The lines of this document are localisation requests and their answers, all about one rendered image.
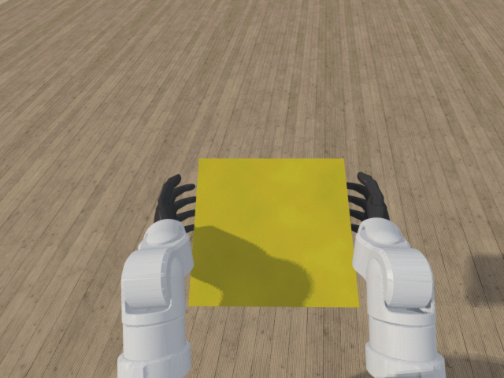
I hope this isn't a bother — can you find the robot right forearm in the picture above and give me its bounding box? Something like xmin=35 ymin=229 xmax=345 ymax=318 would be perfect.
xmin=352 ymin=217 xmax=446 ymax=378

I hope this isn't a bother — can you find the robot right hand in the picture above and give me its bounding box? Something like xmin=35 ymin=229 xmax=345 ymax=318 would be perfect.
xmin=346 ymin=172 xmax=390 ymax=233

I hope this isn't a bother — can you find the carton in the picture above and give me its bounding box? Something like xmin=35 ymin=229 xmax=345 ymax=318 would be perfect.
xmin=188 ymin=158 xmax=360 ymax=307

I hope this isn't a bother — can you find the robot left forearm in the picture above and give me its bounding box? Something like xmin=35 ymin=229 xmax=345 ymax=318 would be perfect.
xmin=117 ymin=219 xmax=194 ymax=378

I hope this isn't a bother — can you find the robot left hand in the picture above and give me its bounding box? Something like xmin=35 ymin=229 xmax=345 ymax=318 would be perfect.
xmin=154 ymin=174 xmax=196 ymax=233

